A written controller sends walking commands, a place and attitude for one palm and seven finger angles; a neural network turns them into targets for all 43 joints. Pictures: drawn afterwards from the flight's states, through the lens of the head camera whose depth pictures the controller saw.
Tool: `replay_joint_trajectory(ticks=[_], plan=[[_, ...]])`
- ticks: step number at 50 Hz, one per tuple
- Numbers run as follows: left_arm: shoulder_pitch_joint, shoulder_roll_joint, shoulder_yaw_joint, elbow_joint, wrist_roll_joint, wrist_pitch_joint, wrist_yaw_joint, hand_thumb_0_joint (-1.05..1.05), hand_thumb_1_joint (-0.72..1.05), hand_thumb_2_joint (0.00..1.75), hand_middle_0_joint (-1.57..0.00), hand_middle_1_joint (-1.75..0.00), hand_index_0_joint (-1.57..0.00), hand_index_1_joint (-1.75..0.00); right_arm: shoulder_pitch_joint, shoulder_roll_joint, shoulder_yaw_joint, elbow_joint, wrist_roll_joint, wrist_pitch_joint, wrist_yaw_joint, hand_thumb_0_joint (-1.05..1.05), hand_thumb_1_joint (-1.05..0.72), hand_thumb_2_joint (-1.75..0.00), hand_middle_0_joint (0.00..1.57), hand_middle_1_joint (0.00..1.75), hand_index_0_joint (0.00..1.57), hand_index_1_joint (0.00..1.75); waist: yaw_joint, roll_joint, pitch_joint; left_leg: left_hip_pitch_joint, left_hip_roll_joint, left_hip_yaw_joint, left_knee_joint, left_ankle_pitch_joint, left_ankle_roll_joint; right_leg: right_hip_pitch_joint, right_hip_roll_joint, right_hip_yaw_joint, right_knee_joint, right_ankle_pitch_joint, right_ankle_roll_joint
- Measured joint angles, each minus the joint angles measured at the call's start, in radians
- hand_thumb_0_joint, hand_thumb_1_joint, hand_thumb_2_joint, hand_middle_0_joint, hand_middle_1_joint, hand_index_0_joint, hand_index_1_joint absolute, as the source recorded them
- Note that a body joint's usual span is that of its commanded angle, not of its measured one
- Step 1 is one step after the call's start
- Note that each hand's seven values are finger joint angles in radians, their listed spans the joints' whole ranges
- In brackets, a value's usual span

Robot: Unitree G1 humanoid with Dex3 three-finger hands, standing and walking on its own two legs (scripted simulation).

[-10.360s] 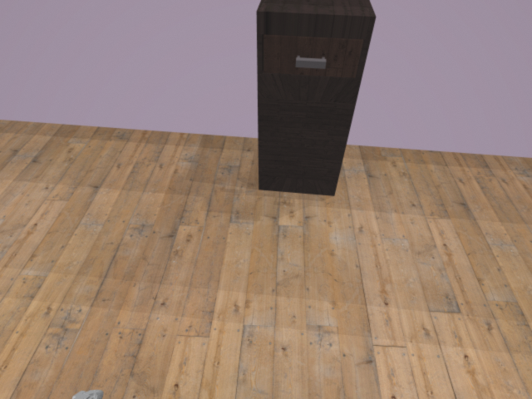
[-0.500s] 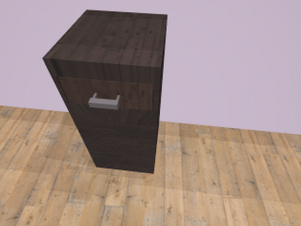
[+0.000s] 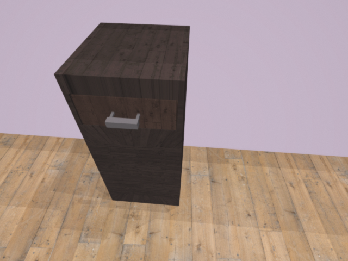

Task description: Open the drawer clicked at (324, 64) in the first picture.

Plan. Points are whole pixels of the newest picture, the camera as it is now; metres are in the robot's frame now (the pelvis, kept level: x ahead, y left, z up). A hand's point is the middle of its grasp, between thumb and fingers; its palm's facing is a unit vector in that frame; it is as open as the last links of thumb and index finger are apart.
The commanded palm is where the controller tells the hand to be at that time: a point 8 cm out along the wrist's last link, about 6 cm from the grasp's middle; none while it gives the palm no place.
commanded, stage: shuffle to correct the standing spot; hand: left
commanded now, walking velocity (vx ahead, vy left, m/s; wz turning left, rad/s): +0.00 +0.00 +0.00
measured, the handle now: (123, 119) +0.57 +0.21 -0.03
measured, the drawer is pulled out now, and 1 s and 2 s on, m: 0.00 0.00 0.00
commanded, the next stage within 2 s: come to a stop and stand still in 0.24 s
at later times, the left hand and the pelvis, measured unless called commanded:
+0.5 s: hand out of the picture -0.03 +0.18 -0.19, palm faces +0.05 -0.99 -0.16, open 7.4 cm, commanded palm none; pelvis +0.02 +0.02 -0.01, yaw +0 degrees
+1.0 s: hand out of the picture +0.12 +0.20 -0.16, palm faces -0.02 -0.96 -0.27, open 7.4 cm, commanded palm none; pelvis +0.04 +0.01 -0.01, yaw -2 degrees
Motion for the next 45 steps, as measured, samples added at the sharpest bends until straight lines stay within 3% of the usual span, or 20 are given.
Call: replay_joint_trajectory(ticks=[19, 21, 23, 27, 29, 34, 42, 45], plan=[[0.105, -0.050, 0.032, 0.005, 0.011, -0.001, -0.014, 0.01, 0.90, 0.90, -0.20, -0.30, -0.20, -0.30, 0.059, -0.018, -0.018, 0.008, -0.009, 0.008, 0.010, 0.00, -0.91, -0.90, 0.20, 0.30, 0.20, 0.30, 0.022, -0.016, -0.007, -0.043, -0.002, -0.011, 0.093, -0.065, 0.000, -0.040, -0.005, -0.008, 0.097, -0.077, -0.022], [0.106, -0.048, 0.021, 0.012, 0.011, -0.018, 0.003, 0.01, 0.90, 0.90, -0.20, -0.30, -0.20, -0.30, 0.050, -0.024, -0.016, -0.005, -0.007, 0.014, 0.012, 0.00, -0.91, -0.90, 0.20, 0.30, 0.20, 0.30, 0.025, -0.009, 0.000, -0.068, 0.007, -0.012, 0.131, -0.087, 0.005, -0.049, 0.002, -0.009, 0.097, -0.072, 0.009], [0.109, -0.037, 0.014, 0.016, 0.013, -0.029, 0.011, 0.01, 0.90, 0.90, -0.20, -0.30, -0.20, -0.30, 0.031, -0.019, -0.016, -0.026, -0.004, 0.021, 0.012, 0.00, -0.91, -0.90, 0.20, 0.30, 0.20, 0.30, 0.017, -0.021, 0.009, -0.077, 0.006, -0.008, 0.140, -0.087, 0.013, -0.054, 0.002, -0.005, 0.095, -0.073, 0.018], [0.085, -0.013, 0.001, 0.036, 0.008, -0.007, 0.009, 0.01, 0.90, 0.90, -0.20, -0.30, -0.20, -0.30, 0.022, -0.008, -0.004, -0.055, -0.002, -0.016, -0.001, 0.00, -0.91, -0.90, 0.20, 0.30, 0.20, 0.30, 0.008, -0.020, 0.008, -0.057, -0.007, -0.001, 0.120, -0.103, 0.031, -0.049, 0.003, -0.003, 0.112, -0.116, -0.049], [0.069, -0.003, 0.001, 0.036, 0.002, -0.008, 0.010, 0.01, 0.90, 0.90, -0.20, -0.30, -0.20, -0.30, 0.014, 0.000, 0.003, -0.054, -0.002, -0.017, -0.012, 0.00, -0.91, -0.90, 0.20, 0.30, 0.20, 0.30, 0.008, -0.012, 0.009, -0.035, -0.013, 0.003, 0.102, -0.103, 0.038, -0.027, 0.007, -0.012, 0.096, -0.075, -0.066], [0.018, 0.004, 0.008, 0.009, -0.006, -0.004, 0.015, 0.01, 0.91, 0.90, -0.20, -0.29, -0.20, -0.30, -0.013, -0.011, -0.003, -0.031, 0.001, -0.001, -0.027, 0.02, -0.94, -0.90, 0.20, 0.30, 0.20, 0.30, 0.009, 0.016, 0.021, 0.017, -0.020, 0.015, 0.051, -0.092, 0.042, 0.009, 0.000, -0.006, 0.071, -0.076, -0.032], [-0.055, 0.025, 0.036, -0.084, 0.000, 0.025, 0.012, 0.01, 0.91, 0.90, -0.20, -0.29, -0.19, -0.30, -0.043, -0.019, -0.025, -0.051, -0.003, 0.014, -0.030, 0.01, -0.93, -0.90, 0.21, 0.30, 0.20, 0.30, 0.002, 0.023, 0.049, 0.042, -0.014, 0.049, 0.002, -0.070, 0.033, -0.025, 0.000, -0.011, 0.118, -0.066, -0.071], [-0.071, 0.028, 0.038, -0.107, 0.001, 0.011, 0.010, 0.01, 0.91, 0.90, -0.20, -0.29, -0.19, -0.30, -0.051, -0.026, -0.029, -0.055, -0.002, 0.023, -0.026, 0.01, -0.92, -0.90, 0.20, 0.30, 0.20, 0.30, -0.004, 0.030, 0.045, 0.009, -0.002, 0.051, 0.033, -0.083, 0.019, -0.021, 0.008, -0.012, 0.076, -0.090, -0.028]])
